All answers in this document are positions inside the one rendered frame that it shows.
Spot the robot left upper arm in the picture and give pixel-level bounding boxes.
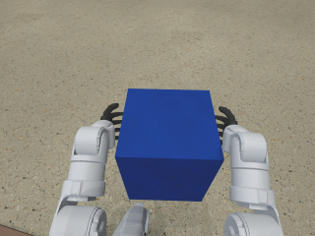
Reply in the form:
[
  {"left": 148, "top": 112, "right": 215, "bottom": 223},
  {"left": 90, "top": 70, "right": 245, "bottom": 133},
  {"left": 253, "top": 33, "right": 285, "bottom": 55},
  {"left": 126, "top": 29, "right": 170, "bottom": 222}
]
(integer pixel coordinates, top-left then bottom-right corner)
[{"left": 50, "top": 205, "right": 107, "bottom": 236}]

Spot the robot left thigh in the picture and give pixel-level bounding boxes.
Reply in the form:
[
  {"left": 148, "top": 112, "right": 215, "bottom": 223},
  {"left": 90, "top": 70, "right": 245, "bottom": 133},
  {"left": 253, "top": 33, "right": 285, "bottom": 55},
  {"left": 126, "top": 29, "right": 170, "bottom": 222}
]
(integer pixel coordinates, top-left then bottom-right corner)
[{"left": 112, "top": 206, "right": 151, "bottom": 236}]

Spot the left robot shin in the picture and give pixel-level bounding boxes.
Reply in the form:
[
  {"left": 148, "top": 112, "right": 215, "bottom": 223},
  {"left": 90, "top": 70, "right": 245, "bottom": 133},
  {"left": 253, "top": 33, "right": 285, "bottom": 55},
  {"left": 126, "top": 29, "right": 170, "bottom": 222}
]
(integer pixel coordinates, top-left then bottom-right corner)
[{"left": 135, "top": 203, "right": 145, "bottom": 207}]

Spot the carton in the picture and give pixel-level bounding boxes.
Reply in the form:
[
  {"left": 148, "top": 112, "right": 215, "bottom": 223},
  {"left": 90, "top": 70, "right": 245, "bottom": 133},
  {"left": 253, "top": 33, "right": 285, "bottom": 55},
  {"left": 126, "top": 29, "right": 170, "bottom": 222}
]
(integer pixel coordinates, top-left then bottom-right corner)
[{"left": 114, "top": 88, "right": 224, "bottom": 202}]

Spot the right robot hand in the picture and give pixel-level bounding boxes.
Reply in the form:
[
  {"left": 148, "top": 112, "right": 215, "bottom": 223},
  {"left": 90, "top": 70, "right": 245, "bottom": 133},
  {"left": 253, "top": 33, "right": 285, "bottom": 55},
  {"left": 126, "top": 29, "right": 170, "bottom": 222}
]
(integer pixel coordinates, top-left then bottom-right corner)
[{"left": 215, "top": 106, "right": 238, "bottom": 145}]

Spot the robot right upper arm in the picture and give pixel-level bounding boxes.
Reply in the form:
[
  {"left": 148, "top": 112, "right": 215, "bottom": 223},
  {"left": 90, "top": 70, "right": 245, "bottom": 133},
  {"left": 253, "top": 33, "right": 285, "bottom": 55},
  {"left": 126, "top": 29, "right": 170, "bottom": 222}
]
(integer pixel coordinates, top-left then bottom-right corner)
[{"left": 224, "top": 211, "right": 284, "bottom": 236}]

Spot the left robot forearm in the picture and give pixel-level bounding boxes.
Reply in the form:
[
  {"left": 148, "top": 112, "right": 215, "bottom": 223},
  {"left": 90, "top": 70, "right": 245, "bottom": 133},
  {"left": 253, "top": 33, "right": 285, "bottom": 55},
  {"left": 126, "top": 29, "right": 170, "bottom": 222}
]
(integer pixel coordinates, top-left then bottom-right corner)
[{"left": 48, "top": 120, "right": 115, "bottom": 236}]

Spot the left robot hand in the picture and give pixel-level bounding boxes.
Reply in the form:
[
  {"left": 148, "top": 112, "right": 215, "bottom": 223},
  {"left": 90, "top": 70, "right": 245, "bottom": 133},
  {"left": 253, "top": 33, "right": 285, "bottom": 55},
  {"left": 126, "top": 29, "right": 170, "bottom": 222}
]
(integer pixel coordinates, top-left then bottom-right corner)
[{"left": 100, "top": 103, "right": 124, "bottom": 141}]

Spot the right robot forearm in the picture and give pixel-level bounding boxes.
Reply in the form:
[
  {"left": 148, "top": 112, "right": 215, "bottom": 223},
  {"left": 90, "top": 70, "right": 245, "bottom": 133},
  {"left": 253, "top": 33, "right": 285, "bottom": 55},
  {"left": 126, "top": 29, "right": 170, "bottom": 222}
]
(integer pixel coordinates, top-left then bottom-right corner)
[{"left": 222, "top": 124, "right": 284, "bottom": 236}]

